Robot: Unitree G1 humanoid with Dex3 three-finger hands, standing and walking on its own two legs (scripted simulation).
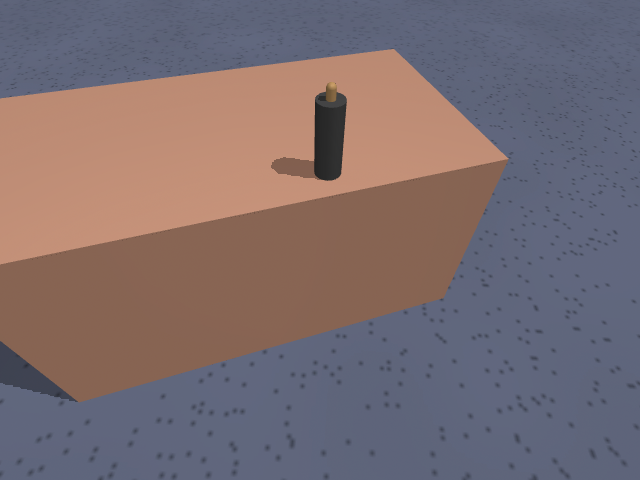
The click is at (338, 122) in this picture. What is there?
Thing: necked bottle
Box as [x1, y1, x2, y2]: [314, 82, 346, 180]
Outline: 333,82 329,82 326,86 326,91 318,94 315,97 314,172 319,178 326,180 334,179 338,177 340,174 346,98 336,91 336,85
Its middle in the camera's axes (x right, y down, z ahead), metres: +0.02 -0.24 +0.86
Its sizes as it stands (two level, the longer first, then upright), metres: 0.066 0.066 0.227
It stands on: a support 0.65 m high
